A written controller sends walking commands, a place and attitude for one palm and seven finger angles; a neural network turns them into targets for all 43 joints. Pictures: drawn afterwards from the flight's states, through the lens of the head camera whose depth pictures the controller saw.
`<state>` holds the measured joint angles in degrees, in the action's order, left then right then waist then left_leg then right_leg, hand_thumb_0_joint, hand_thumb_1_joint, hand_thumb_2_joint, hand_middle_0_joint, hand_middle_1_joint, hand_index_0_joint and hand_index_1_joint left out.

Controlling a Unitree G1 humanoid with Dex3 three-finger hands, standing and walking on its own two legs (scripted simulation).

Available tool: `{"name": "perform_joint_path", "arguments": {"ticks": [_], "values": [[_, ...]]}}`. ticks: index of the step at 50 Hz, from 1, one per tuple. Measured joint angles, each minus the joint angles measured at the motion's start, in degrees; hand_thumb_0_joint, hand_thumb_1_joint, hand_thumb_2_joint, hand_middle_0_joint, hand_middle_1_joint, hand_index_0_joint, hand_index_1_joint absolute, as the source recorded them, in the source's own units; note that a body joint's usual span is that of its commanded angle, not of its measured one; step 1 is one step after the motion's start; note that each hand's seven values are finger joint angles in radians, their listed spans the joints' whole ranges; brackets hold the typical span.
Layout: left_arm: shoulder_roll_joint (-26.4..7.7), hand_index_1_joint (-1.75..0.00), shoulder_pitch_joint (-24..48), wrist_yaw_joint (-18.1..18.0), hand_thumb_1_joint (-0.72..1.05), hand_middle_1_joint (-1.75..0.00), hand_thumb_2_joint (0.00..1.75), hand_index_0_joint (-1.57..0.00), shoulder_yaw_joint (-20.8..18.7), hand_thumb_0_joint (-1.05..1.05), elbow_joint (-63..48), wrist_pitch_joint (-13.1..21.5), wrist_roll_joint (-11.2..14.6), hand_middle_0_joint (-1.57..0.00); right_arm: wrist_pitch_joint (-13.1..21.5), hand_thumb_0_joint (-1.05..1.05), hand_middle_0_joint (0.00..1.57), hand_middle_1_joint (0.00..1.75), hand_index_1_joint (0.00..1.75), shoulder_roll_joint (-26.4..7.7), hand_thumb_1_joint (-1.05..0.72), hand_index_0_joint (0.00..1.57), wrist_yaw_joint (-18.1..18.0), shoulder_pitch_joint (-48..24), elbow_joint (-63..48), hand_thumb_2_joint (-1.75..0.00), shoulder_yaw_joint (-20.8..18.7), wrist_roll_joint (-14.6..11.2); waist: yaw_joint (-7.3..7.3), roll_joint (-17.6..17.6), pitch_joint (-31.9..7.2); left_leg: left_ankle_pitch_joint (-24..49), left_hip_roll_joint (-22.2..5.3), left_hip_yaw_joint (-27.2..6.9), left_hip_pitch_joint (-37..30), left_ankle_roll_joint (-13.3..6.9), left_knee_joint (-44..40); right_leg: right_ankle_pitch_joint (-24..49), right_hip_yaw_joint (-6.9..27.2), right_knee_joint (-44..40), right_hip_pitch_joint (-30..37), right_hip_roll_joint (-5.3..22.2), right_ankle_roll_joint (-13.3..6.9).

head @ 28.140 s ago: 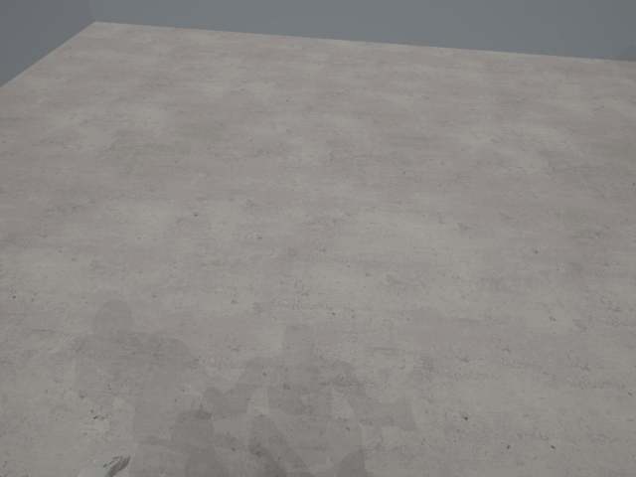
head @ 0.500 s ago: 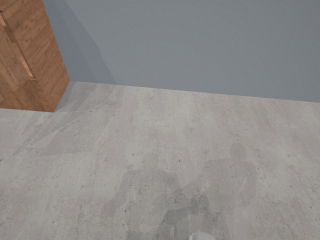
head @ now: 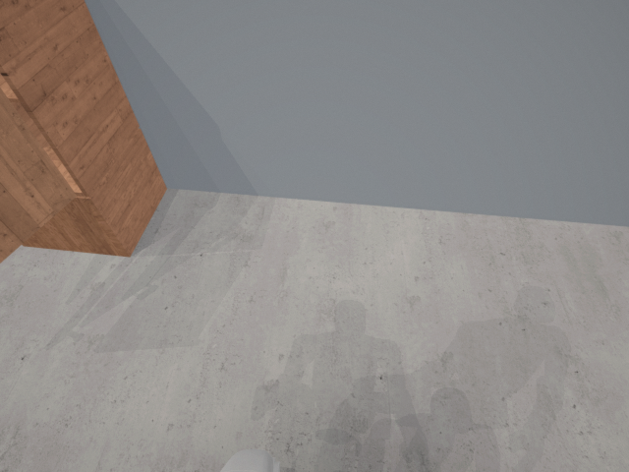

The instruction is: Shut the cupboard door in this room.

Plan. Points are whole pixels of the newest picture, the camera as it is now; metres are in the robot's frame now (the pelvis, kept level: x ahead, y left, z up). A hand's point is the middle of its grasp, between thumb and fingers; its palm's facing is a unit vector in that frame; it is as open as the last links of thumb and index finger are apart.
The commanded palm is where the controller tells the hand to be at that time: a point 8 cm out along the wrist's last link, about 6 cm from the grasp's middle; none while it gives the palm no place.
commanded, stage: walk to a spot facing it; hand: left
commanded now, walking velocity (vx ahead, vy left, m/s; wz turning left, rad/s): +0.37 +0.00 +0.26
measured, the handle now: out of the picture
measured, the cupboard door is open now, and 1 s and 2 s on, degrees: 75 75 75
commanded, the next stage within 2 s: turn to face it in 0.80 s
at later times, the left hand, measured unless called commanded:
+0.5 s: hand (156, 464) +0.16 +0.25 -0.17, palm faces +0.13 -0.98 -0.13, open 7.4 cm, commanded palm none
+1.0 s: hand (229, 263) +0.52 +0.20 -0.16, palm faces -0.02 -0.98 -0.21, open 7.4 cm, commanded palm none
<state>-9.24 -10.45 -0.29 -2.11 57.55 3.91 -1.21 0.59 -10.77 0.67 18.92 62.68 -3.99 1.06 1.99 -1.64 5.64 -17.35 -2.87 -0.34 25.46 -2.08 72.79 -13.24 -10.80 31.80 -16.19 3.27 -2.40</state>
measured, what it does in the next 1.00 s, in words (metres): walks ahead: left foot, then right foot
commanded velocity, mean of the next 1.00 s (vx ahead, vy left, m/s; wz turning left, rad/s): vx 0.30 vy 0.00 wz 0.06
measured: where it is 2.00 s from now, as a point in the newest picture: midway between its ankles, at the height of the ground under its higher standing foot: (318, 374)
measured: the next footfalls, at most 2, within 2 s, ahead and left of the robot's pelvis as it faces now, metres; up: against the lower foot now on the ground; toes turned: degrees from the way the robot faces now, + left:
left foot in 0.32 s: +0.25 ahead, +0.16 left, +0.00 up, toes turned +14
right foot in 0.88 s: +0.54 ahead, -0.06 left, +0.00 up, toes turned -8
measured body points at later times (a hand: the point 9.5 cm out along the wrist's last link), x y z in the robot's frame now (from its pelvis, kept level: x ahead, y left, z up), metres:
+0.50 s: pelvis +0.20 +0.08 +0.01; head +0.21 +0.10 +0.46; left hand +0.16 +0.30 -0.16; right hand +0.31 -0.15 -0.12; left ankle +0.21 +0.15 -0.73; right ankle +0.19 -0.08 -0.63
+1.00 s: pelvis +0.42 +0.02 -0.01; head +0.45 +0.00 +0.44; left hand +0.52 +0.25 -0.14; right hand +0.34 -0.19 -0.17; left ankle +0.29 +0.16 -0.63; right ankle +0.50 -0.05 -0.73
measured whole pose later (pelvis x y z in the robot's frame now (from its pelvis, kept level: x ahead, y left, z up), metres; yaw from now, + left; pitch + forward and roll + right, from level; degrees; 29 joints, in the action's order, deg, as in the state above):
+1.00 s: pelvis +0.42 +0.02 -0.01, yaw +1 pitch -3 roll +1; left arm -9.3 -7.0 0.4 -1.7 58.1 3.6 -0.8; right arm 1.0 -7.7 -0.3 21.8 66.1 -3.0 0.2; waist 2.7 -1.1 7.4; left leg -24.8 -4.1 2.0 16.8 0.3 69.9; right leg -11.9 -9.4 35.0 -20.6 2.2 -4.9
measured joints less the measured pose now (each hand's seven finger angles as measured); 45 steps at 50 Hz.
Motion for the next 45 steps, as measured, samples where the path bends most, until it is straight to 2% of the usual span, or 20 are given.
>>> {"name": "perform_joint_path", "arguments": {"ticks": [3, 6, 10, 14, 16, 17, 18, 19, 21, 23, 25, 31, 36, 39, 42, 44, 45], "values": [[-0.8, -0.3, -3.8, -0.2, 0.94, -0.3, 0.89, -0.2, -0.4, 0.0, 2.6, -0.3, -0.3, -0.2, -0.2, 0.01, 0.2, 0.3, 0.3, -0.3, -0.91, 0.19, 0.3, -3.0, -2.1, -0.9, -0.3, 0.4, -0.35, 0.2, -1.6, 3.8, -2.2, 0.2, 5.5, 1.4, -4.6, 0.0, -0.9, -4.1, 3.5, -0.4, 0.2], [-1.1, -0.3, -6.9, -0.1, 0.93, -0.3, 0.89, -0.2, -0.5, 0.0, 4.8, -0.3, -0.4, -0.2, -0.2, 0.01, 0.19, 0.3, 0.3, -0.1, -0.91, 0.19, 0.7, -5.4, -3.4, -0.9, -0.5, 0.5, -0.96, 0.6, -2.7, 6.3, -3.9, 1.2, 7.3, 2.6, -12.6, -0.5, -2.1, -7.4, 7.0, -0.7, 0.7], [-0.9, -0.3, -9.8, 0.1, 0.93, -0.3, 0.89, -0.19, -0.1, 0.0, 6.3, 0.1, -0.5, -0.2, -0.1, 0.01, 0.19, 0.3, 0.3, 0.2, -0.91, 0.19, 1.3, -8.3, -4.0, -0.9, -0.1, 0.4, -2.85, 1.0, -3.0, 7.3, -4.6, 3.4, 5.3, 3.1, -25.5, -2.3, -3.8, -9.8, 11.0, -0.5, 2.0], [-0.2, -0.3, -12.2, 0.1, 0.92, -0.3, 0.89, -0.19, 0.1, 0.0, 7.0, 0.0, -0.6, -0.2, 0.4, 0.01, 0.19, 0.3, 0.3, 0.7, -0.91, 0.19, 1.7, -11.0, -4.6, -0.9, 0.4, 0.5, -5.14, 1.6, -2.4, 5.5, -3.4, 5.5, 0.8, 2.2, -35.0, -5.9, -5.1, -8.6, 13.9, 0.7, 4.3], [0.1, -0.3, -13.6, 0.2, 0.92, -0.3, 0.89, -0.2, 0.2, 0.0, 7.7, -0.4, -0.5, -0.2, 1.4, 0.01, 0.19, 0.3, 0.3, 1.0, -0.91, 0.19, 1.7, -12.0, -5.2, -0.9, 0.7, 0.7, -5.58, 2.4, -2.3, 6.6, -1.9, 6.9, -3.0, 1.3, -39.7, -9.5, -4.9, -4.2, 13.9, 2.6, 5.7], [0.1, -0.3, -13.7, 0.3, 0.91, -0.3, 0.89, -0.2, 0.2, 0.0, 8.2, -0.9, -0.3, -0.2, 2.2, 0.01, 0.19, 0.3, 0.3, 1.4, -0.91, 0.19, 1.5, -12.6, -5.4, -0.9, 0.7, 0.9, -5.5, 3.4, -1.8, 6.4, -0.9, 7.6, -3.3, 0.4, -38.4, -11.3, -4.0, 1.2, 12.2, 4.4, 5.2], [0.3, -0.3, -13.4, 0.5, 0.91, -0.3, 0.89, -0.19, 0.4, 0.0, 8.6, -1.5, -0.1, -0.2, 2.8, 0.01, 0.19, 0.3, 0.3, 1.7, -0.91, 0.19, 1.3, -13.1, -5.7, -0.9, 0.9, 0.8, -5.44, 3.6, -1.3, 4.8, -0.5, 8.1, -3.6, -0.5, -36.9, -13.5, -1.4, 9.1, 9.2, 4.9, 4.7], [0.5, -0.3, -13.0, 0.6, 0.91, -0.3, 0.89, -0.19, 0.5, 0.0, 8.7, -2.0, -0.1, -0.2, 3.3, 0.0, 0.2, 0.3, 0.3, 2.0, -0.91, 0.2, 1.1, -13.1, -6.0, -0.9, 1.1, 0.7, -5.3, 3.5, -1.0, 3.3, -0.4, 8.5, -4.6, -1.1, -36.4, -15.0, 1.2, 17.2, 5.9, 4.6, 4.2], [0.6, -0.3, -11.8, 0.8, 0.91, -0.3, 0.89, -0.19, 0.4, 0.01, 8.9, -2.6, -0.1, -0.2, 3.8, 0.0, 0.2, 0.3, 0.3, 2.6, -0.91, 0.2, 0.5, -12.3, -6.0, -0.9, 1.3, 0.5, -4.58, 2.9, -1.1, 2.0, -0.2, 9.0, -7.6, -1.5, -38.3, -13.9, 4.0, 29.5, -0.6, 3.9, 3.7], [0.3, -0.3, -9.9, 0.9, 0.91, -0.3, 0.89, -0.19, 0.0, 0.01, 8.2, -2.8, -0.3, -0.2, 4.5, -0.01, 0.2, 0.3, 0.3, 3.1, -0.92, 0.2, -0.5, -10.7, -5.9, -0.9, 0.4, -0.4, -3.75, 2.6, -1.4, 2.6, 0.3, 9.4, -11.1, -1.3, -42.0, -10.5, 5.3, 34.6, -6.0, 4.0, 3.6], [-0.3, -0.3, -7.8, 0.9, 0.91, -0.3, 0.89, -0.19, -0.4, 0.01, 7.0, -2.8, -0.5, -0.2, 5.2, -0.03, 0.2, 0.3, 0.3, 2.2, -0.95, 0.2, -1.3, -9.2, -5.9, -0.9, -0.3, -0.5, -2.97, 2.8, -1.9, 3.2, 1.0, 9.8, -14.4, -1.6, -45.9, -6.9, 6.1, 35.4, -10.4, 4.4, 3.9], [-2.2, -0.3, -1.7, 1.1, 0.91, -0.3, 0.89, -0.19, -1.8, 0.0, 2.3, -3.7, -0.7, -0.2, 4.3, -0.03, 0.2, 0.3, 0.3, 1.3, -0.95, 0.2, -1.4, -2.6, -2.3, -0.9, 0.3, -0.1, -2.69, 4.1, -3.9, 3.2, 2.6, 10.7, -22.2, -1.1, -53.8, 3.1, 7.4, 32.8, -19.4, 5.2, 5.1], [-2.4, -0.3, 1.9, 1.7, 0.92, -0.3, 0.89, -0.19, -1.7, 0.0, 0.3, -4.3, -0.5, -0.2, 3.9, -0.01, 0.2, 0.3, 0.3, 2.3, -0.93, 0.2, -1.5, 2.5, 0.3, -0.9, 0.8, 0.2, -1.45, 3.7, -3.6, 0.8, 2.6, 11.7, -27.4, 0.3, -56.7, 6.5, 6.5, 22.9, -20.2, 4.7, 5.0], [-2.1, -0.3, 3.6, 1.9, 0.92, -0.3, 0.89, -0.19, -1.3, 0.0, -0.3, -4.3, -0.3, -0.2, 3.7, 0.0, 0.2, 0.3, 0.3, 2.8, -0.92, 0.2, -1.5, 4.7, 1.4, -0.9, 1.0, 0.5, -0.06, 2.9, -2.4, -1.5, 2.1, 12.7, -30.2, 1.6, -56.9, 6.0, 5.2, 14.0, -17.8, 3.7, 3.9], [-1.6, -0.3, 4.8, 1.9, 0.91, -0.3, 0.89, -0.19, -0.8, 0.0, -0.8, -3.8, -0.2, -0.2, 3.3, 0.0, 0.2, 0.3, 0.3, 3.2, -0.91, 0.2, -1.4, 6.5, 2.7, -0.9, 1.1, 0.6, 1.18, 1.7, -1.2, -5.2, 0.8, 13.6, -32.2, 3.4, -54.9, 4.0, 3.9, 7.2, -14.2, 1.8, 1.9], [-1.6, -0.3, 4.8, 2.0, 0.91, -0.3, 0.89, -0.19, -0.5, 0.0, -1.3, -2.4, -0.3, -0.2, 2.8, 0.0, 0.2, 0.3, 0.3, 3.6, -0.91, 0.2, -1.3, 7.9, 3.9, -0.9, 1.3, 0.4, 1.22, 1.4, -0.8, -9.0, -0.8, 13.7, -31.5, 4.4, -48.3, 5.1, 3.1, 2.1, -9.6, 0.3, 0.5], [-1.6, -0.3, 4.7, 1.8, 0.91, -0.3, 0.89, -0.19, -0.5, 0.0, -1.4, -1.3, -0.5, -0.2, 2.4, 0.0, 0.2, 0.3, 0.3, 3.9, -0.91, 0.2, -1.0, 8.1, 4.5, -0.9, 1.4, 0.1, 0.67, 1.7, -0.5, -10.4, -1.7, 13.3, -28.8, 4.1, -40.5, 7.6, 2.9, 2.1, -9.0, 0.0, -1.1]]}}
